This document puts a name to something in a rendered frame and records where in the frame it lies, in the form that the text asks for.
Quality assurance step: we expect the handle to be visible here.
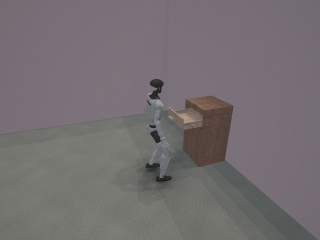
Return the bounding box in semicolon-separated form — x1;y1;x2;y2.
168;116;176;121

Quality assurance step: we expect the cabinet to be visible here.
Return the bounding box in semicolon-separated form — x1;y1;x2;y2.
183;95;234;167

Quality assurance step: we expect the left robot upper arm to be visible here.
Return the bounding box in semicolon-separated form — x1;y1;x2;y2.
144;93;152;112

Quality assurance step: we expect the right robot forearm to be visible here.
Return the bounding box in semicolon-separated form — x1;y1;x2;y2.
155;121;167;143

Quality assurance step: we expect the robot right hand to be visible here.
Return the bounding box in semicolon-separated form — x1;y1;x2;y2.
161;141;171;155

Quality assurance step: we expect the drawer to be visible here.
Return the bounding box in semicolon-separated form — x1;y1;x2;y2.
168;107;203;130

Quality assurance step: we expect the right robot thigh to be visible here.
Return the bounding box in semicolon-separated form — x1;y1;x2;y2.
153;131;170;160

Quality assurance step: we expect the robot head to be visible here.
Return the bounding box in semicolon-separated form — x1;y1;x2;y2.
149;79;164;100

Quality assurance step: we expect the right robot upper arm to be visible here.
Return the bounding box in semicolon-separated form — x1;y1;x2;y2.
153;100;164;126

